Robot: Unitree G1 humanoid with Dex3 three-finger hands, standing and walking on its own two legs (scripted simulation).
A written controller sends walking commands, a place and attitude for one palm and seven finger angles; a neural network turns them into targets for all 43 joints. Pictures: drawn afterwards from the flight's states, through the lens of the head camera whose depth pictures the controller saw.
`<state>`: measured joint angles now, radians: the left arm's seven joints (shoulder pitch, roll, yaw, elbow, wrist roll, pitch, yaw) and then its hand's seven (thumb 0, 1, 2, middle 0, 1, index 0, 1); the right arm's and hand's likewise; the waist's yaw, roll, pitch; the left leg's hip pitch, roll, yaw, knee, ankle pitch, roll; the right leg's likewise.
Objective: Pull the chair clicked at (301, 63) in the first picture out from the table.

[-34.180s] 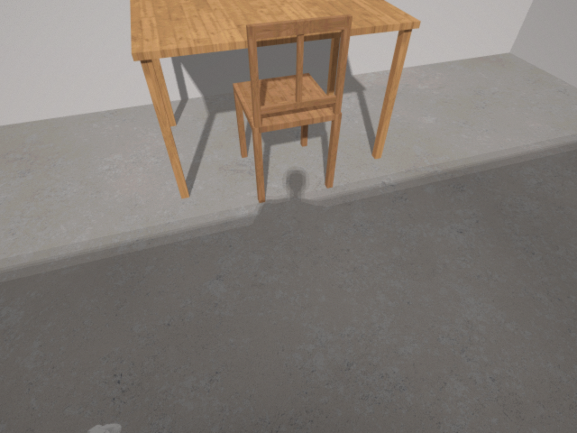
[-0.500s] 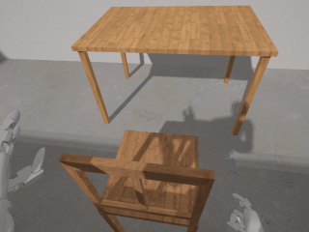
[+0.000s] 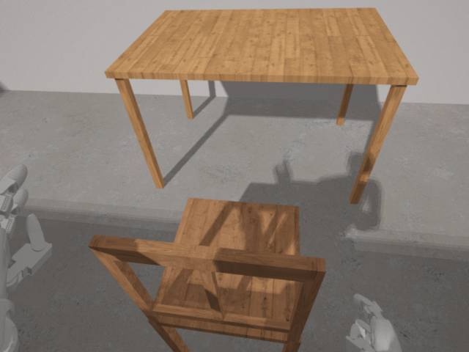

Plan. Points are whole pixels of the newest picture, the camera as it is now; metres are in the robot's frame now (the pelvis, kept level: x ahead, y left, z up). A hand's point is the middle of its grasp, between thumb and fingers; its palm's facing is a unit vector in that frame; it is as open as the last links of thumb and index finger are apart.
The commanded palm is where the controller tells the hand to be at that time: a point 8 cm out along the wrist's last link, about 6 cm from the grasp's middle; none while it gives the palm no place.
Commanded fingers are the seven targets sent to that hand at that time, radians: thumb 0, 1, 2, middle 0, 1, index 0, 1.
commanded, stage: step back with the hand held close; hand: left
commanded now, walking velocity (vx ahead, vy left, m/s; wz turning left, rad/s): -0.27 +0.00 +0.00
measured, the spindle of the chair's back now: (213, 294) +0.26 +0.09 -0.12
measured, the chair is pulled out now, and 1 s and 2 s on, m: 0.68 0.68 0.68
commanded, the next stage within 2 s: stop stepping back and stand still in 1.38 s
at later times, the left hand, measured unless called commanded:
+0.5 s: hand (33, 286) +0.15 +0.26 +0.15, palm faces +0.39 -0.73 -0.56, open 7.4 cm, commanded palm +0.09 +0.30 +0.18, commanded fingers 0.00 0.90 0.90 -0.20 -0.30 -0.20 -0.30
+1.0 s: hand out of the picture +0.08 +0.28 +0.15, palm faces +0.41 -0.74 -0.53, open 7.4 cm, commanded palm +0.01 +0.31 +0.18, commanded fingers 0.00 0.90 0.90 -0.20 -0.30 -0.20 -0.30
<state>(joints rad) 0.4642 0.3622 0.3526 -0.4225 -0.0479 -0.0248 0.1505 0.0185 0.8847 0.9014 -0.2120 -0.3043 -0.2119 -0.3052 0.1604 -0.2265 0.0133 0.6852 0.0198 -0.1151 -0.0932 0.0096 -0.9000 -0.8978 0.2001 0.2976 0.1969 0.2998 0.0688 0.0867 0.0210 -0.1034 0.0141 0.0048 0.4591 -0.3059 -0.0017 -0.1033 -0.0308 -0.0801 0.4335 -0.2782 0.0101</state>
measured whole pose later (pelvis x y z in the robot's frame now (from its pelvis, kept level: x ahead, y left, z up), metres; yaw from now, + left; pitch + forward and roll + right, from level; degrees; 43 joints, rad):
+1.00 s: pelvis -0.13 +0.01 -0.01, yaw +0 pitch +2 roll -2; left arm 0.55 0.43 0.44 -0.53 -0.04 -0.19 0.16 0.02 0.89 0.90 -0.21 -0.30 -0.21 -0.31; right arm 0.17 -0.20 0.02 0.62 0.01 -0.14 -0.09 0.01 -0.90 -0.90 0.20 0.30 0.20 0.30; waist 0.03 0.04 0.07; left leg -0.46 0.04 0.00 0.58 -0.15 0.01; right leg -0.31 0.01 -0.02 0.55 -0.27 0.02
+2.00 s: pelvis -0.30 +0.01 +0.00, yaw -1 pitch -2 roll -1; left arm 0.54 0.41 0.40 -0.49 -0.02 -0.20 0.15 0.02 0.89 0.90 -0.21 -0.30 -0.21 -0.31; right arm 0.26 -0.22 -0.02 0.65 0.02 -0.15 -0.07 0.01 -0.90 -0.90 0.20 0.30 0.19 0.30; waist -0.03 -0.01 -0.01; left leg -0.24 0.02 0.02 0.52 -0.26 0.01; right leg -0.17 -0.05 -0.06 0.48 -0.27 0.04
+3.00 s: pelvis -0.32 +0.00 +0.00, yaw +1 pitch -1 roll -1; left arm 0.39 0.21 -0.01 1.05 0.01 0.03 0.02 0.00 0.93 0.90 -0.20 -0.30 -0.20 -0.30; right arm 0.34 -0.17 0.00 1.01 -0.01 0.03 -0.01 0.00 -0.90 -0.90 0.20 0.30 0.20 0.30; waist 0.00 0.04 0.07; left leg -0.28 0.01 -0.01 0.50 -0.21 0.01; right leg -0.22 -0.06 -0.09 0.47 -0.24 0.03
